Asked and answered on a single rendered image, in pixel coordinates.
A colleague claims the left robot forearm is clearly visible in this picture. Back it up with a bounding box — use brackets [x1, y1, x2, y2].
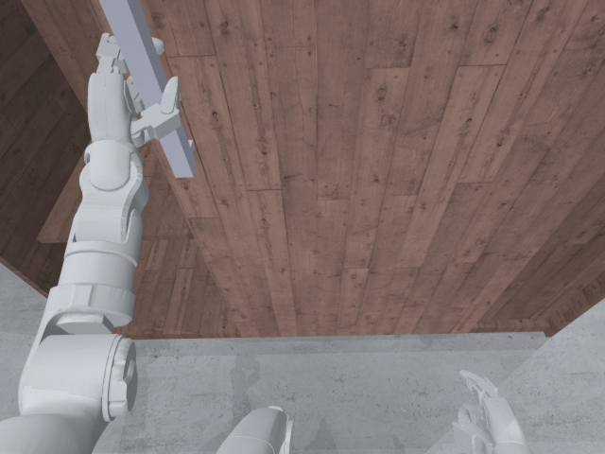
[18, 139, 149, 414]

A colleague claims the left robot hand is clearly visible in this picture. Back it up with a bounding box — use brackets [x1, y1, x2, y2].
[88, 33, 182, 149]

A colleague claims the handle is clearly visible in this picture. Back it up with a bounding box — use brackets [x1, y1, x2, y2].
[99, 0, 197, 178]

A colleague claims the right robot hand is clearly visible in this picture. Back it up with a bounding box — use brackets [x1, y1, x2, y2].
[452, 370, 527, 454]

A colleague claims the left robot thigh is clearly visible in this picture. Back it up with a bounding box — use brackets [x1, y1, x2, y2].
[216, 408, 295, 454]

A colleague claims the robot left upper arm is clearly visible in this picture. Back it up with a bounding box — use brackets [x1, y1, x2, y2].
[0, 334, 138, 454]

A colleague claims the wardrobe door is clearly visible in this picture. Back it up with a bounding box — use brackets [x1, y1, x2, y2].
[86, 0, 605, 338]
[480, 173, 605, 321]

